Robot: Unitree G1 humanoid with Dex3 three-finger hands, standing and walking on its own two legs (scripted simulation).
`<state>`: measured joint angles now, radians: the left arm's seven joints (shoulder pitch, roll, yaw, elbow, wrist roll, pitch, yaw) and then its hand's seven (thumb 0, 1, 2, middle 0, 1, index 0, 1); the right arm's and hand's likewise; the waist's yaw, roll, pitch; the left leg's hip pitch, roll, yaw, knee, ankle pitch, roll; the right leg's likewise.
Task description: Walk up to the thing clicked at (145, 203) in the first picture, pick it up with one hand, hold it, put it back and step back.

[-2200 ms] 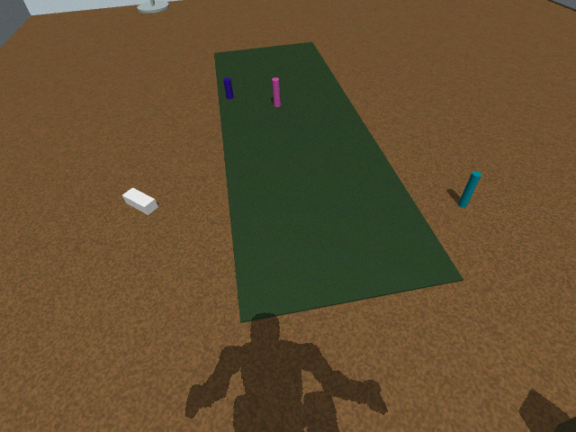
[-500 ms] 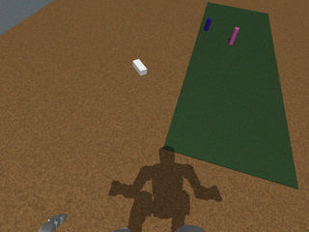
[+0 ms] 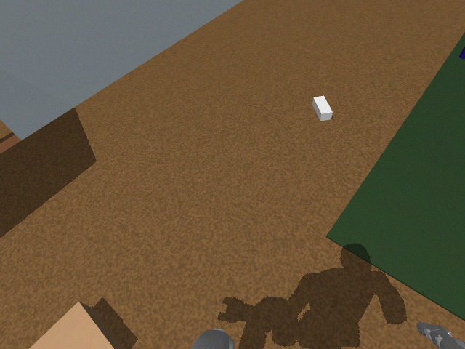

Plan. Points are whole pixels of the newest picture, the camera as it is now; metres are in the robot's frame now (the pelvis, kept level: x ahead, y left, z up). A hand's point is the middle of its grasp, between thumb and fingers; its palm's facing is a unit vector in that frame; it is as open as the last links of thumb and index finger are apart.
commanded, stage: walk up
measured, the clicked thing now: (322, 108) +1.56 -0.45 -0.73
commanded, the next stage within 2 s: stand in 1.50 s
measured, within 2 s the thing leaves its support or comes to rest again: neither
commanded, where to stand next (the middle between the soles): +0.07 +0.01 m, yaw +19 degrees
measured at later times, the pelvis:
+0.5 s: pelvis +0.00 +0.00 -0.02, yaw +14 degrees
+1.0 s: pelvis +0.00 +0.00 -0.01, yaw +21 degrees
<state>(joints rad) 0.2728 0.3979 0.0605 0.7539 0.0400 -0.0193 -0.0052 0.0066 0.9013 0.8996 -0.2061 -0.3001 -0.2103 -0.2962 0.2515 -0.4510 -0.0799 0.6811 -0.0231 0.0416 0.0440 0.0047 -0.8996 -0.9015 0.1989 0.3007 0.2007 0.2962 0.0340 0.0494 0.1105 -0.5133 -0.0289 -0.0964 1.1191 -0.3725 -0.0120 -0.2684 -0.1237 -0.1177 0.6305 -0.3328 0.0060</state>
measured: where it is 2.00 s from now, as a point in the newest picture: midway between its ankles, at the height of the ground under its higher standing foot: outside the picture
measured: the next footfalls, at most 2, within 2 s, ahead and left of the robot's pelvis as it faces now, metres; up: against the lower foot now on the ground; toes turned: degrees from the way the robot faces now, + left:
left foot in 0.16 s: +0.04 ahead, +0.16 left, +0.00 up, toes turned +6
right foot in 0.50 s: +0.11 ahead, -0.10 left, +0.00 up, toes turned +19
